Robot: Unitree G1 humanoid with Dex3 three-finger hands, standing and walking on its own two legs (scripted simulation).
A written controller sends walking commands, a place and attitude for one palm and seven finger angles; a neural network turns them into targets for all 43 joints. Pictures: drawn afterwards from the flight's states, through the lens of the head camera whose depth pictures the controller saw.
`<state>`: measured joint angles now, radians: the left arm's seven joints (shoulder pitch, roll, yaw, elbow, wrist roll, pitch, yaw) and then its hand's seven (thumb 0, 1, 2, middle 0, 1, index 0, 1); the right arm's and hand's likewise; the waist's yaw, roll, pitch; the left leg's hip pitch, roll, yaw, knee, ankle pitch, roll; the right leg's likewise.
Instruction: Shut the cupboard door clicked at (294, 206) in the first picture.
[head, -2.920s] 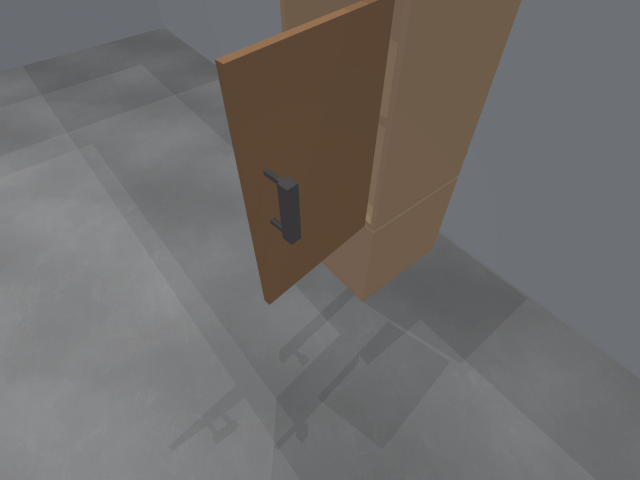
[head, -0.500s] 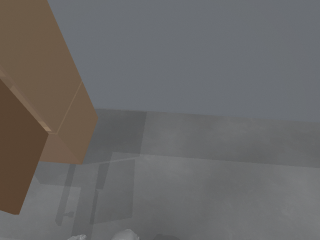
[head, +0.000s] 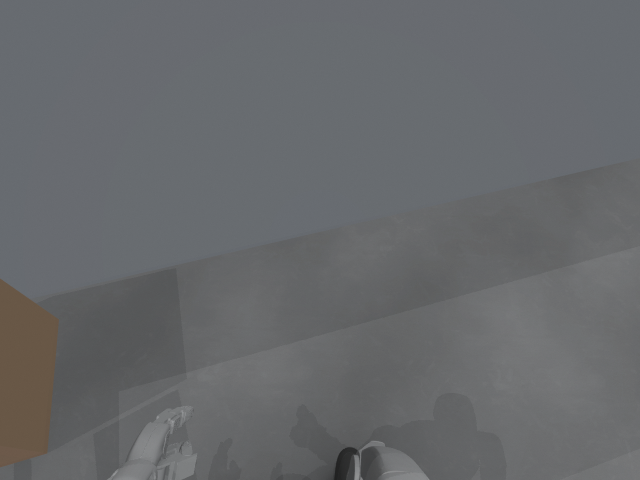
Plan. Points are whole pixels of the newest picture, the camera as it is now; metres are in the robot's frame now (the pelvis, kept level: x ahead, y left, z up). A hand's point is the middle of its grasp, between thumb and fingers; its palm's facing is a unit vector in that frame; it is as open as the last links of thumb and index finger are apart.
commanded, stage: walk to a spot facing it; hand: left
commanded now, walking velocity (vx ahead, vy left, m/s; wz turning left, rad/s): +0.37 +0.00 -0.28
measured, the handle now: out of the picture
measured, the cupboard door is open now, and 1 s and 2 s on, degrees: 97 97 97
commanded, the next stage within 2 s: turn to face it in 0.62 s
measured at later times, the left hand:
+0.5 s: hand (225, 458) +0.16 +0.13 -0.15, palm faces +0.03 -0.98 -0.17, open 7.3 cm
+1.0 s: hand (266, 219) +0.57 +0.10 -0.15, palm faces -0.09 -0.96 -0.26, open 7.3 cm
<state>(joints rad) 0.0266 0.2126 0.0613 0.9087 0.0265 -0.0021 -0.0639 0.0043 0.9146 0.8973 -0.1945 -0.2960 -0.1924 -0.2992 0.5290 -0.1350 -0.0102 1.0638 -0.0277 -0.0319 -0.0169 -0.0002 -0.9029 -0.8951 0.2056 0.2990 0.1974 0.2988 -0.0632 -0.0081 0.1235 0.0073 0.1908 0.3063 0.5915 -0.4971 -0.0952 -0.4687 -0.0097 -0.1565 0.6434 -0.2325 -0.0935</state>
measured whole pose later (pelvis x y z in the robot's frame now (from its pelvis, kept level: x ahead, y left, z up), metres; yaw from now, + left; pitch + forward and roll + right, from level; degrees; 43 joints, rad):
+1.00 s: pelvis +0.44 -0.09 +0.01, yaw -3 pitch +1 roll +1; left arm 0.09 0.22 0.05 0.99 0.02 -0.04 0.01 0.01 0.93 0.90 -0.19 -0.30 -0.19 -0.30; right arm 0.41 -0.16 -0.04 1.13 -0.01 0.02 -0.01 0.00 -0.92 -0.90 0.20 0.30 0.19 0.30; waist -0.06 0.00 0.09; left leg -0.25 0.06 0.06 0.81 -0.54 -0.03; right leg -0.38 -0.09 -0.14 0.64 -0.27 -0.01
